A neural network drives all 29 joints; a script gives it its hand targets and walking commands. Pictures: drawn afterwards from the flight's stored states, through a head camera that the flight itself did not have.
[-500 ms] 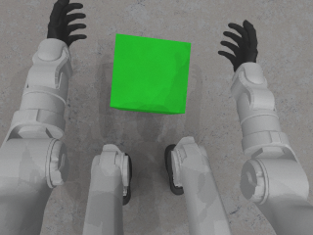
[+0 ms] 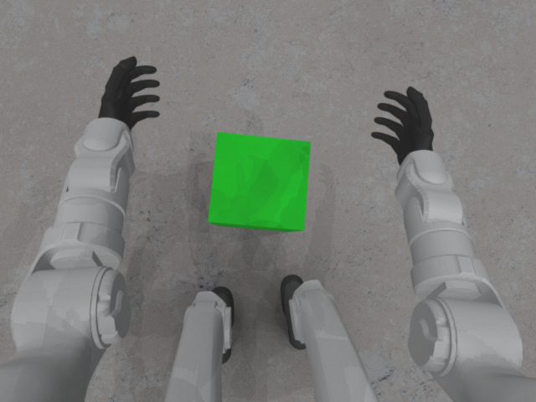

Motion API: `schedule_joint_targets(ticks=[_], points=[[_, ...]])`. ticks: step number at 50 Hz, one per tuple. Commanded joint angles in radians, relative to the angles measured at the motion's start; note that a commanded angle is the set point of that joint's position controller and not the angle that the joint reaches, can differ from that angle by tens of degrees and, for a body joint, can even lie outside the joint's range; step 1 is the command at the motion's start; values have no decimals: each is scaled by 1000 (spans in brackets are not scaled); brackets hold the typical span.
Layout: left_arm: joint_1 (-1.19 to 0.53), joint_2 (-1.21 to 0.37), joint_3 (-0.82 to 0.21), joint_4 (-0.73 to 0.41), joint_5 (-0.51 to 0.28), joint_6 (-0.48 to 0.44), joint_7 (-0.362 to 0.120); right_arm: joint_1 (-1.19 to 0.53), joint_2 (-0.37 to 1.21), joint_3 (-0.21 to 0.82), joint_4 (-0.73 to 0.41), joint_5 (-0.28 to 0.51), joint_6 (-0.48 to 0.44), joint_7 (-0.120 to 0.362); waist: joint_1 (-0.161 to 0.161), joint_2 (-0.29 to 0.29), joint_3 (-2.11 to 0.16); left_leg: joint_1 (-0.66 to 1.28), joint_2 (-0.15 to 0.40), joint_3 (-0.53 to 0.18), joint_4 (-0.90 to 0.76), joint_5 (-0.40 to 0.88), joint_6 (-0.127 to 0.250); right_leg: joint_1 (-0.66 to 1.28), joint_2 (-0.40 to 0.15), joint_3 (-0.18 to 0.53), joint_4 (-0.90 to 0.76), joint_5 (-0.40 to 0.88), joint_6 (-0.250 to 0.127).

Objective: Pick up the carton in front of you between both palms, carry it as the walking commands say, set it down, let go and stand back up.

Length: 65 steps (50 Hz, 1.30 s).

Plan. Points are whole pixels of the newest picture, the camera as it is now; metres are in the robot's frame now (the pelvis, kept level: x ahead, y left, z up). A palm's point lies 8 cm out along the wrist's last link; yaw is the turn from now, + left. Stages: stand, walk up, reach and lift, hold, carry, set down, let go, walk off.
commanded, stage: let go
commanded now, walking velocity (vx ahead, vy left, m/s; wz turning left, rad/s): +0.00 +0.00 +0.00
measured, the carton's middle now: (258, 189) +0.46 -0.03 -0.50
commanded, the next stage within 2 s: stand in 1.26 s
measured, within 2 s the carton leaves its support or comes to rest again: neither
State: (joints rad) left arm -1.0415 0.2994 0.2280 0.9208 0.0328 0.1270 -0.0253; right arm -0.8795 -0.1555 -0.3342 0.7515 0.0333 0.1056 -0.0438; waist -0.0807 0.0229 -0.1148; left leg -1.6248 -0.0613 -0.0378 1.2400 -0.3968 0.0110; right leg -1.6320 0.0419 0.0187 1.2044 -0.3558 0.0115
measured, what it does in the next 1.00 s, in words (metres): rises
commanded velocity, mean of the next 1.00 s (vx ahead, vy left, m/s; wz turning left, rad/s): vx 0.00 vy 0.00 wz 0.00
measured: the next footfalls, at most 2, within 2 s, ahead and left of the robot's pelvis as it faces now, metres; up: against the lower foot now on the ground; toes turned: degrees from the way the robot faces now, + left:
none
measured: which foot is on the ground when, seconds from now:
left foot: down 0.00-1.00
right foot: down 0.00-1.00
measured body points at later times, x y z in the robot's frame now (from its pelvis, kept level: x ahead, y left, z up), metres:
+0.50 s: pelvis +0.07 -0.01 +0.11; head +0.24 +0.00 +0.53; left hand +0.38 +0.20 +0.00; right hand +0.34 -0.25 +0.01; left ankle +0.06 +0.10 -0.59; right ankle +0.08 -0.12 -0.59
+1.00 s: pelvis +0.09 +0.00 +0.15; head +0.10 +0.00 +0.60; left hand +0.26 +0.24 +0.07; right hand +0.26 -0.23 +0.07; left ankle +0.06 +0.10 -0.59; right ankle +0.08 -0.12 -0.59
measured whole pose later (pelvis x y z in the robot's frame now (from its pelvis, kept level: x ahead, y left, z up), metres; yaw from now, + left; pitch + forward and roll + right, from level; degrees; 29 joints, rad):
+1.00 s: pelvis +0.09 +0.00 +0.15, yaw +0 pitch -3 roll +0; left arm 0.23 0.21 0.04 0.43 0.00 0.11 -0.07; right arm 0.22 -0.22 -0.04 0.43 -0.01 0.11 0.08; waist 0.00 0.01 0.08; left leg -0.11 -0.04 -0.04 0.44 -0.28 0.03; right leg -0.13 0.03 0.05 0.43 -0.25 0.00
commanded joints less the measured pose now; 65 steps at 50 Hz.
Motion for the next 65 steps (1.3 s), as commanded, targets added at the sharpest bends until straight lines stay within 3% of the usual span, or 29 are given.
schedule_joint_targets(ticks=[1,6,10,13,17,24,28,38,45,51,57,58,63,64,65], points=[[-140,74,22,-104,27,-23,10,-97,-100,-4,-98,-28,-27,16,-6,66,-908,648,-4,3,-165,324,-35,513,16,-63,-133,312,40],[94,-1,22,-210,71,-20,57,107,-124,31,-159,-86,-36,62,1,52,-945,827,-5,-5,-259,426,-47,674,17,-55,-215,376,20],[265,-37,0,-335,64,-38,81,259,-143,77,-224,-96,-48,95,-2,12,-835,854,-3,-4,-345,423,-44,841,7,-31,-289,413,9],[363,-34,-19,-401,46,-59,75,354,-143,118,-254,-74,-61,109,3,-2,-720,851,0,6,-406,382,-38,953,-4,-10,-346,425,5],[529,-33,-45,-407,25,-91,54,512,-122,166,-256,-42,-86,117,18,-12,-607,871,4,11,-471,363,-30,1087,-19,16,-405,480,5],[835,-36,-78,-393,5,-141,32,794,-112,218,-285,-15,-129,107,28,-40,-475,973,6,3,-580,420,-22,1310,-33,54,-499,645,14],[971,-31,-94,-433,0,-159,23,928,-118,240,-336,-8,-143,102,35,-43,-375,1104,9,-2,-656,442,-19,1385,-32,54,-578,657,18],[1199,-20,-144,-530,-20,-134,-6,1081,-146,276,-406,-3,-110,113,79,16,-52,1424,32,-5,-841,409,-27,1481,-8,19,-790,413,3],[1219,-14,-170,-574,-33,-57,-39,1071,-162,264,-409,-28,-31,120,79,-11,134,1461,51,-1,-891,266,-23,1514,0,-5,-824,237,-4],[1208,-5,-169,-594,-28,-10,-47,1062,-160,251,-409,-51,17,118,69,-26,188,1480,50,-1,-894,243,-20,1551,-1,-11,-817,219,-4],[1215,-1,-163,-603,-18,9,-42,1055,-155,250,-423,-55,33,121,80,-10,186,1486,48,0,-881,284,-19,1587,-1,-7,-806,251,-7],[1271,7,-162,-538,-31,-21,-25,1003,-190,250,-478,-72,90,94,100,-39,132,1539,49,-4,-848,358,-20,1570,20,-16,-778,242,0],[1220,5,-176,-577,-39,-27,-10,1030,-163,282,-467,-58,121,65,82,4,153,1532,40,-1,-827,361,-20,1510,15,-5,-770,235,-4],[1333,69,-154,-405,29,-90,28,1129,-210,281,-299,-71,-35,37,82,77,187,1355,134,-56,-881,-93,-27,1397,-106,60,-821,-39,18],[1338,105,-151,-403,34,-116,43,1145,-215,280,-287,-95,-88,23,81,62,258,1313,137,-103,-907,-171,-23,1358,-122,96,-837,-96,14]])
